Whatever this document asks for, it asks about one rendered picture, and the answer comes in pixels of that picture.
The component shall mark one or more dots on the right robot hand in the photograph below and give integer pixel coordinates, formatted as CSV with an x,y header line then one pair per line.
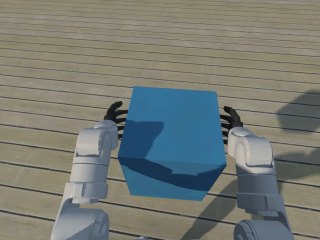
x,y
234,121

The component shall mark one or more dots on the right robot forearm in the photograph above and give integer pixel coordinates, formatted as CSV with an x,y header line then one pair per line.
x,y
257,183

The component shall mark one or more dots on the robot left upper arm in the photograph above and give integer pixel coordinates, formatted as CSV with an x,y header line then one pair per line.
x,y
82,224

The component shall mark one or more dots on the carton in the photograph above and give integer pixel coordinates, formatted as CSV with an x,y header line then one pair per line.
x,y
172,144

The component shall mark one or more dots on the robot right upper arm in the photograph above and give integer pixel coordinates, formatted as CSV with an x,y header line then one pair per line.
x,y
248,229

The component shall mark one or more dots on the left robot forearm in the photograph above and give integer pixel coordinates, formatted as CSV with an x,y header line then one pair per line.
x,y
88,179

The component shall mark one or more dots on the left robot hand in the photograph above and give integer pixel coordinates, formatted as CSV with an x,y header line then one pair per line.
x,y
111,115

